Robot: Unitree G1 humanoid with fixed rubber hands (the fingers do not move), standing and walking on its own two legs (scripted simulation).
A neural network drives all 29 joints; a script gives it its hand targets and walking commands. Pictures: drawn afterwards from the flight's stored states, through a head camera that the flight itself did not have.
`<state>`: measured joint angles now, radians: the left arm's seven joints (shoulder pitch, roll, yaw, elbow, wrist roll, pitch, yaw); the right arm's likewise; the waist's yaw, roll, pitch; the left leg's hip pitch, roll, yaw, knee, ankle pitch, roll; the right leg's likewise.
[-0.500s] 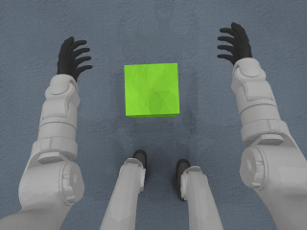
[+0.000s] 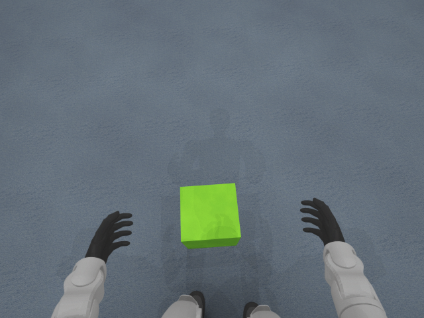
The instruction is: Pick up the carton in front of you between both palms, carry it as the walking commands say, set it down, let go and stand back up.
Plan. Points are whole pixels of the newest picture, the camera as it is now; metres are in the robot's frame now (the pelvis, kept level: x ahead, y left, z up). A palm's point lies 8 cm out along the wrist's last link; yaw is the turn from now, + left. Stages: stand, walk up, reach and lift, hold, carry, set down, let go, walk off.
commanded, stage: let go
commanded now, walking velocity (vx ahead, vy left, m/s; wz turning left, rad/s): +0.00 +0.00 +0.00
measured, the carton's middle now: (210, 218) +0.43 +0.06 -0.62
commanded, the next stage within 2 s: stand in 0.74 s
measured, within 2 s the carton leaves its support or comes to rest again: neither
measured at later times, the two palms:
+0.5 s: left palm (104, 289) +0.18 +0.20 -0.04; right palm (395, 307) +0.18 -0.26 -0.04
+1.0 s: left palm (64, 297) +0.16 +0.28 -0.06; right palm out of the picture +0.16 -0.29 -0.05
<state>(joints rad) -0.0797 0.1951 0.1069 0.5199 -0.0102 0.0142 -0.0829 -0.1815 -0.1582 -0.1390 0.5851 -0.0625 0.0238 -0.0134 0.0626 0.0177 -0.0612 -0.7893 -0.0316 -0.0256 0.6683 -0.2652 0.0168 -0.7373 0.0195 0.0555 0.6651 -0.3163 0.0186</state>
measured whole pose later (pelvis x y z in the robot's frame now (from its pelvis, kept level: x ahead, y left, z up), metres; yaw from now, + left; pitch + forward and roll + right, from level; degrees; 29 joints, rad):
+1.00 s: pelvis +0.03 -0.01 +0.02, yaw +0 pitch +0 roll +0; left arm 0.20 0.33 0.05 0.64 0.04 0.04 0.01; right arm 0.19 -0.32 -0.05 0.70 -0.04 0.02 -0.01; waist 0.00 -0.04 0.01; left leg -0.22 -0.03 -0.03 0.52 -0.30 0.01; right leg -0.16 0.02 0.06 0.49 -0.33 0.01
